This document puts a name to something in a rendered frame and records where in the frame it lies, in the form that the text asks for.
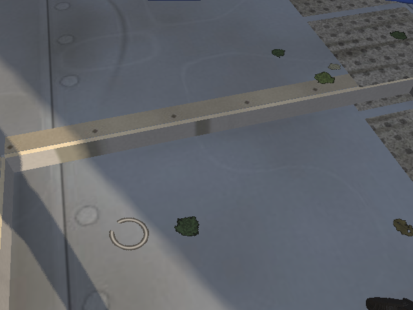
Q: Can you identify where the robot right hand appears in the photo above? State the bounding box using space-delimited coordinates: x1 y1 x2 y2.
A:
366 297 413 310

